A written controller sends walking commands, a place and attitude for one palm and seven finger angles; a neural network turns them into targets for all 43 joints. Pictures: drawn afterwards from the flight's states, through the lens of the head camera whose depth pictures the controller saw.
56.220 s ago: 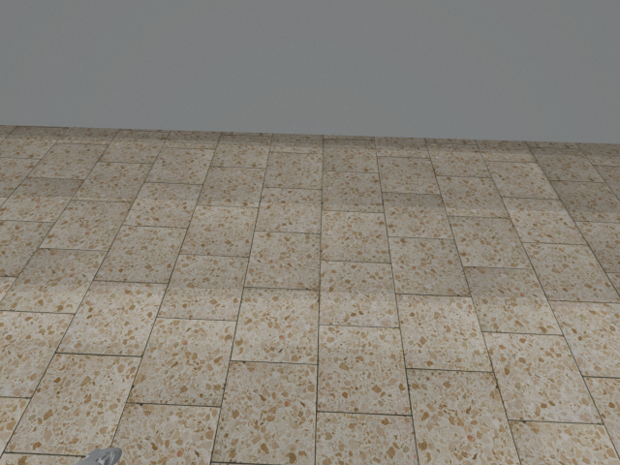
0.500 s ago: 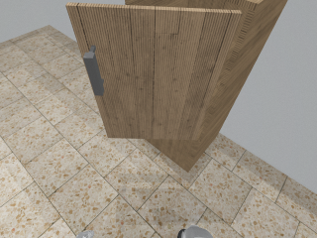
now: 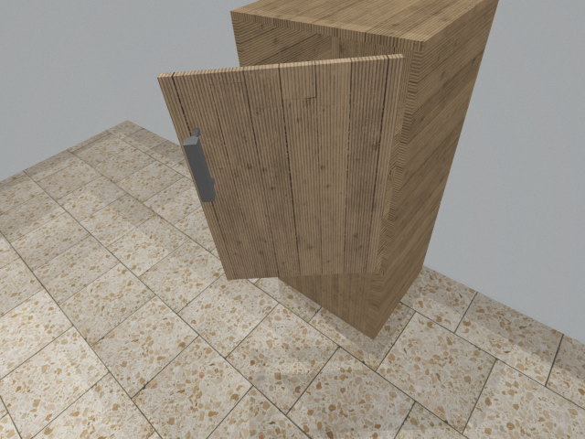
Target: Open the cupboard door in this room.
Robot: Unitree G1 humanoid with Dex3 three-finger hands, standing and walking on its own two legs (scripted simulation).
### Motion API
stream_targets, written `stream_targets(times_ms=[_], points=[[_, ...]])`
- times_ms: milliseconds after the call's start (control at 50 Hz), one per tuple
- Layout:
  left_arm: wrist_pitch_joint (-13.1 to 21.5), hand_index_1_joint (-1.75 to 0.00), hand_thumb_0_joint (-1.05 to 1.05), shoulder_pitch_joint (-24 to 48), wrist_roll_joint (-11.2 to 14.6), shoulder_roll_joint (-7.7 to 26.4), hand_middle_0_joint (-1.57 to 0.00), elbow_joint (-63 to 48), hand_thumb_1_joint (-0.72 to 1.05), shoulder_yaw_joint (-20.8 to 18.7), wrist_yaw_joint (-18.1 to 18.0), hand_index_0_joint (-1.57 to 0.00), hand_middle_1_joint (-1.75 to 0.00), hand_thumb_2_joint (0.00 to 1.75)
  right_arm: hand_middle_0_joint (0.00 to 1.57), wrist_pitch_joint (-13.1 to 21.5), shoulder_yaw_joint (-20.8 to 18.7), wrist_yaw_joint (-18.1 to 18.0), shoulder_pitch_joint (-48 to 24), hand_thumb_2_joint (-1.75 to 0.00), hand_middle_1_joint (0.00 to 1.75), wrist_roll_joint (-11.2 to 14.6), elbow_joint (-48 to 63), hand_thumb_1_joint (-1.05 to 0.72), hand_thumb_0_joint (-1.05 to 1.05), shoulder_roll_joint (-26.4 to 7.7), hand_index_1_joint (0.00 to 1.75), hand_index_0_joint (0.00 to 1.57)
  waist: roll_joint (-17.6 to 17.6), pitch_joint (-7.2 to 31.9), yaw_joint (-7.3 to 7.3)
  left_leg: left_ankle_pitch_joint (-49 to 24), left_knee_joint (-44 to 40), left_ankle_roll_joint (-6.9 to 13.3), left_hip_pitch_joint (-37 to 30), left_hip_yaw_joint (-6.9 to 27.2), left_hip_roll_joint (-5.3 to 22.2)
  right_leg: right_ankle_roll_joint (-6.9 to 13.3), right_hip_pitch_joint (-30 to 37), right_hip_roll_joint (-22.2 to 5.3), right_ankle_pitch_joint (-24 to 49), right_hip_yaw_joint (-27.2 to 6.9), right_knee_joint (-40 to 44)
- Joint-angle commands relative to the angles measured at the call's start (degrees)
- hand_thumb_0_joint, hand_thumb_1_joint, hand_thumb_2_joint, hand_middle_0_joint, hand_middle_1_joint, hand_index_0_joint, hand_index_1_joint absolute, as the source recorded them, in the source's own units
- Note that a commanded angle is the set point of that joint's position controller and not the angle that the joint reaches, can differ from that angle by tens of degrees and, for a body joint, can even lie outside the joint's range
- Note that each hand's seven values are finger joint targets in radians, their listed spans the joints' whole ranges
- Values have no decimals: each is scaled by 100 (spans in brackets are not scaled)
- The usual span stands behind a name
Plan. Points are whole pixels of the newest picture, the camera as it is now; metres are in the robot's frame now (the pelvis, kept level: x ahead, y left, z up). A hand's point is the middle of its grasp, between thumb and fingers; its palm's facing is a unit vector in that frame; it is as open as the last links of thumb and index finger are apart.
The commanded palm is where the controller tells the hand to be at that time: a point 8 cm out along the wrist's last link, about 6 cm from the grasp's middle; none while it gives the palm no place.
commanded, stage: come to a stop and stand still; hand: left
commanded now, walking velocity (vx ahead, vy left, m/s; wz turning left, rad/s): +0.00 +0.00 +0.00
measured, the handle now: (202, 165) +0.60 +0.21 +0.08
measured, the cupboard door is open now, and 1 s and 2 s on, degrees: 40 40 40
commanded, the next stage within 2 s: look again from close up in 1.46 s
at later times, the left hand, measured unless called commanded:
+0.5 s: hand out of the picture -0.05 +0.13 -0.17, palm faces +0.06 -0.98 -0.18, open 7.3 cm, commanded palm none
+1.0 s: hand out of the picture -0.07 +0.13 -0.21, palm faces +0.04 -0.99 -0.16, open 7.4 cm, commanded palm none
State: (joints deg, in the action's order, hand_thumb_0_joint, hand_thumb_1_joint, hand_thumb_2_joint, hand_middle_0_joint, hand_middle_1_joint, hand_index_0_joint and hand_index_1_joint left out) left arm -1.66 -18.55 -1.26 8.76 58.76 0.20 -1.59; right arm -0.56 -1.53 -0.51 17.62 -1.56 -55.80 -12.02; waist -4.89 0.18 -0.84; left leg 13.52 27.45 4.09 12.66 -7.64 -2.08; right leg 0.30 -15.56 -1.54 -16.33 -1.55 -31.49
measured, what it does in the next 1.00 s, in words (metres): shifts its weight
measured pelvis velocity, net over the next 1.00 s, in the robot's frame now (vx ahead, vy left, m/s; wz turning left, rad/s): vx -0.10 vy -0.03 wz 0.01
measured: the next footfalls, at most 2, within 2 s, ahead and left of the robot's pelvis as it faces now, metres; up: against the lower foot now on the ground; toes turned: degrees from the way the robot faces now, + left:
right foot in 1.20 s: -0.13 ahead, -0.12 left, +0.00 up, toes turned -1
left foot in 1.64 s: -0.09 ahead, +0.10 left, +0.00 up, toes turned +3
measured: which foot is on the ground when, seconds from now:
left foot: down 0.00-1.00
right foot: down 0.00-0.98, up 1.00-1.00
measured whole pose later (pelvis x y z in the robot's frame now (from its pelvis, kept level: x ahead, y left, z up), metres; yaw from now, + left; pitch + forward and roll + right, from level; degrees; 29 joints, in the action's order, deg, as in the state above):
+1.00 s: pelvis -0.10 -0.03 -0.03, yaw +1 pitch -5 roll +0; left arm -4.3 -15.1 -1.7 7.4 61.4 -3.8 -1.8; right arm -0.1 -3.0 -1.7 21.7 -2.4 -58.7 -6.8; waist 1.5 -2.1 -3.1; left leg 16.6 41.5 2.1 23.5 -1.6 -1.3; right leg 1.6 -27.8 0.9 -21.1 1.7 -43.7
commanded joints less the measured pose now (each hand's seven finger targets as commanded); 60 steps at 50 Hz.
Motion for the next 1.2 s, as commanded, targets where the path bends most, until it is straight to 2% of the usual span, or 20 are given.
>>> stream_targets(times_ms=[0, 160, 420, 760, 820, 880, 900, 920, 940, 960, 980, 1000, 1020, 1040, 1060, 1100, 1120, 1140, 1160, 1180], points=[[202, -30, 0, -51, 25, 657, -20, -259, 90, -133, 4, -20, -30, 90, 20, 103, -35, -40, 322, -90, 30, 16, 157, -90, 0, -385, 30, 20, 652, -486, -43, 1317, -900, -79, 163, 1103, 652, 298, -701, -262, -1341, -713, 983], [224, -30, 0, -146, 34, 502, -20, -44, 90, -142, 3, -20, -30, 90, 20, 122, 9, -60, 575, -90, 30, 24, -225, -90, 0, -199, 30, 20, 534, -700, -39, 1429, -909, -123, 401, 1195, 662, 315, -824, -253, -1543, -710, 1041], [228, -30, 0, -251, 19, 209, -20, 247, 90, -191, 34, -20, -30, 90, 20, 118, -31, -117, 660, -90, 30, 8, -532, -90, 0, 26, 30, 20, 559, -601, 0, 1555, -706, -185, 653, 1260, 561, 342, -772, -219, -1586, -750, 953], [129, -30, 0, -230, -27, 251, -20, 155, 90, -317, 73, -20, -30, 90, 20, 34, -116, -139, 545, -90, 30, -22, -410, -90, 0, 77, 30, 20, 690, -590, -8, 1676, -137, -245, 638, 1235, 329, 340, -1319, -189, -2089, -753, 1057], [34, -30, 0, 15, -35, 388, -20, 19, 90, -425, 68, -20, -30, 90, 20, -67, -171, -139, 817, -90, 30, -56, -432, -90, 0, 103, 30, 20, 920, -308, -165, 1459, 696, -327, 84, 941, 57, 372, -1960, -305, -2512, -725, 1230], [-14, -30, 0, 924, -47, 594, -20, -288, 90, -529, -6, -20, -30, 90, 20, -177, -245, -140, 1700, -90, 30, -55, -620, -90, 0, 255, 30, 20, 1439, -98, -672, 686, 2306, -408, -1225, 472, -101, 461, -3364, -737, -2764, -806, 1671], [-7, -30, 0, 1372, -52, 623, -20, -444, 90, -553, -35, -20, -30, 90, 20, -178, -246, -135, 2114, -90, 30, -37, -703, -90, 0, 296, 30, 20, 1396, -182, -901, 660, 2451, -359, -1543, 569, 63, 390, -3802, -804, -2700, -751, 1542], [4, -30, 0, 1601, -62, 558, -20, -524, 90, -525, -41, -20, -30, 90, 20, -114, -194, -122, 2335, -90, 30, -26, -727, -90, 0, 366, 30, 20, 1015, -541, -971, 1057, 1766, -266, -1374, 807, 255, 309, -3958, -691, -2652, -630, 935], [-13, -30, 0, 1439, -44, 383, -20, -557, 90, -477, -27, -20, -30, 90, 20, -45, -147, -117, 2311, -90, 30, -77, -640, -90, 0, 331, 30, 20, -81, -889, -855, 2059, 345, -78, -538, 1507, 571, 208, -3693, -185, -2440, -284, -407], [-28, -30, 0, 1100, 28, 33, -20, -610, 90, -424, -9, -20, -30, 90, 20, 62, -121, -168, 1865, -90, 30, -143, -429, -90, 0, 138, 30, 20, -1604, -1193, -519, 3278, -1791, 144, 1333, 3191, 1523, -38, -2443, 643, -1412, 348, -2701], [-110, -30, 0, 638, 6, 165, -20, -536, 90, -490, -4, -20, -30, 90, 20, 70, -157, -223, 810, -90, 30, -87, -156, -90, 0, -263, 30, 20, -1922, -1118, 48, 4235, -2677, 279, 3015, 4169, 1903, 29, -1444, 546, -832, -186, -3901], [-147, -30, 0, 75, -64, 287, -20, -433, 90, -573, 48, -20, -30, 90, 20, 66, -158, -190, -252, -90, 30, -67, 152, -90, 0, -388, 30, 20, -1420, -959, 606, 4347, -2718, 407, 3683, 3928, 1933, 48, -890, 516, -519, -38, -4883], [-174, -30, 0, -462, -95, 257, -20, -265, 90, -589, 92, -20, -30, 90, 20, 118, -157, -140, -800, -90, 30, -68, 381, -90, 0, -464, 30, 20, -719, -612, 907, 3801, -2603, 340, 4096, 3364, 1684, 61, -302, 507, -341, 164, -5326], [-180, -30, 0, -826, -104, 182, -20, -162, 90, -547, 116, -20, -30, 90, 20, 165, -182, -128, -1004, -90, 30, -84, 442, -90, 0, -554, 30, 20, -384, -444, 990, 3186, -2401, 209, 3961, 2729, 1418, 59, -25, 481, -380, 322, -5166], [-155, -30, 0, -958, -91, 131, -20, -149, 90, -501, 151, -20, -30, 90, 20, 208, -197, -138, -990, -90, 30, -101, 394, -90, 0, -587, 30, 20, -240, -416, 973, 2801, -2236, 189, 3635, 2387, 1319, 88, 87, 399, -641, 413, -4514], [-107, -30, 0, -1253, -9, 118, -20, -147, 90, -403, 169, -20, -30, 90, 20, 126, -262, -160, -331, -90, 30, -184, 142, -90, 0, -522, 30, 20, -147, -265, 561, 2539, -1980, 44, 2236, 2265, 1214, 306, 397, 419, -2005, 656, -1969], [-102, -30, 0, -1557, 40, 88, -20, -63, 90, -382, 161, -20, -30, 90, 20, 33, -277, -162, -29, -90, 30, -187, -9, -90, 0, -467, 30, 20, -1, -337, 484, 2502, -1790, -89, 1786, 2138, 1043, 387, 693, 566, -2186, 763, -387], [-101, -30, 0, -1933, 35, 109, -20, 48, 90, -372, 135, -20, -30, 90, 20, -84, -288, -151, 149, -90, 30, -121, -115, -90, 0, -377, 30, 20, 443, -540, 580, 2422, -913, -282, 1964, 1617, 635, 509, 1278, 515, -1798, 515, 1139], [-57, -30, 0, -1939, -31, 415, -20, 38, 90, -378, 49, -20, -30, 90, 20, -167, -269, -145, 240, -90, 30, 9, -54, -90, 0, 62, 30, 20, 1692, -954, 481, 1835, 1192, -519, 2849, 701, -157, 931, 1314, -641, -2422, -1334, 2268], [-20, -30, 0, -1018, -21, 787, -20, -300, 90, -345, -23, -20, -30, 90, 20, -189, -283, -143, 123, -90, 30, -13, 146, -90, 0, 86, 30, 20, 1735, -1436, 143, 1074, 2959, -532, 3173, 708, -264, 1196, 125, -1785, -2270, -2459, 2859]])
